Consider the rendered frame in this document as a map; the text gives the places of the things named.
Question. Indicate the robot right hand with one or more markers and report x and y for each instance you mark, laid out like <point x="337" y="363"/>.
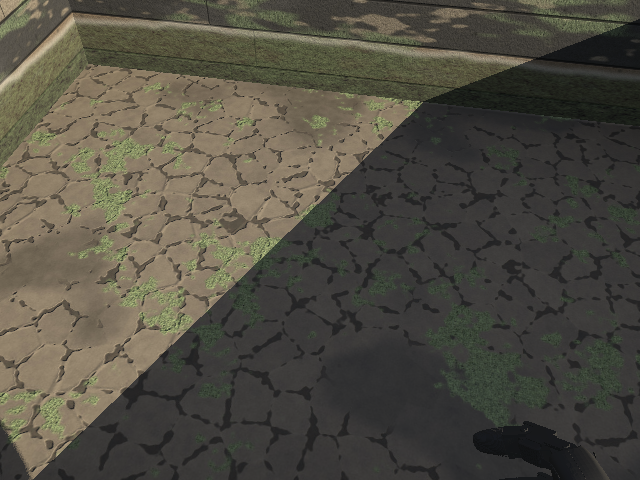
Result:
<point x="541" y="447"/>

